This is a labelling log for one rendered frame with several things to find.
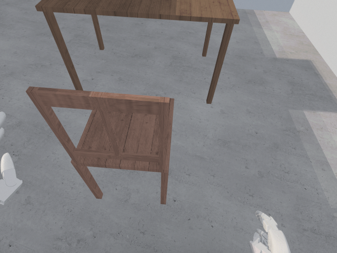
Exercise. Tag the chair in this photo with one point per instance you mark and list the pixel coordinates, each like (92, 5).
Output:
(124, 131)

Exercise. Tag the robot left hand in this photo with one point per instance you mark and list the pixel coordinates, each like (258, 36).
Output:
(10, 183)

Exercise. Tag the robot right hand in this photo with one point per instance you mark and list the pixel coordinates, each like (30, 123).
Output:
(274, 242)

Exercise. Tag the table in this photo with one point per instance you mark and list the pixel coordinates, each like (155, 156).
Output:
(211, 11)

